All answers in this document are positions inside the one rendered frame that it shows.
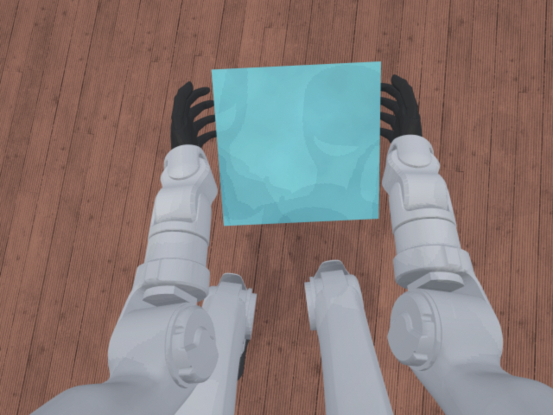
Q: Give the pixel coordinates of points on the robot right forearm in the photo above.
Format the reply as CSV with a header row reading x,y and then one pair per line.
x,y
429,254

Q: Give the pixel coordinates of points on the robot left hand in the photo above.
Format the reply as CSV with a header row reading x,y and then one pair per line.
x,y
183,128

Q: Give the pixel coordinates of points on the robot left forearm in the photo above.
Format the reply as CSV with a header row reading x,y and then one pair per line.
x,y
175,265

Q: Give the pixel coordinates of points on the carton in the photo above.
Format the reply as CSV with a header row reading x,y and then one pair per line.
x,y
298,143

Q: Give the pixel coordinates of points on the robot right hand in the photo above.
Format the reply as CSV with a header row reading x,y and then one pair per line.
x,y
407,119

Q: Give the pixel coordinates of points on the right robot upper arm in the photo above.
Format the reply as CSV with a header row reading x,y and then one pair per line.
x,y
453,344

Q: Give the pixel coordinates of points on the robot left thigh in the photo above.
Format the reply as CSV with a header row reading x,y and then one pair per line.
x,y
232,312

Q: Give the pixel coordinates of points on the robot thigh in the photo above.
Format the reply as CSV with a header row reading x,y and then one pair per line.
x,y
353,382
232,312

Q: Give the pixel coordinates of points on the robot right thigh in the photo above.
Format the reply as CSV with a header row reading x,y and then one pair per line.
x,y
353,382

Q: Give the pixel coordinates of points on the left robot upper arm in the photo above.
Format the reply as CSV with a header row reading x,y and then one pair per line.
x,y
157,357

